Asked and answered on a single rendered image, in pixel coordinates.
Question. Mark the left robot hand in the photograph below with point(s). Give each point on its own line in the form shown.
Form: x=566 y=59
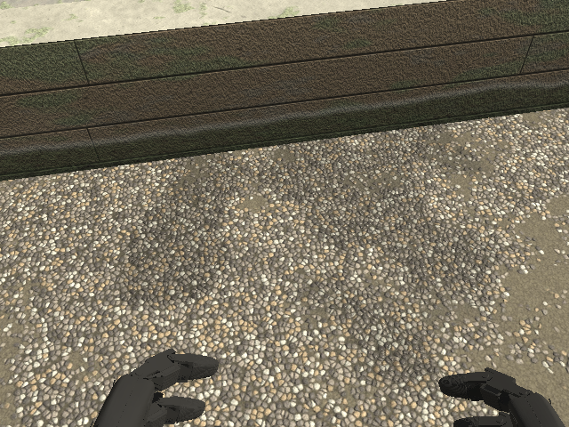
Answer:
x=132 y=401

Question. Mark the right robot hand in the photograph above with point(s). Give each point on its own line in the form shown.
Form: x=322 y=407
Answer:
x=500 y=391

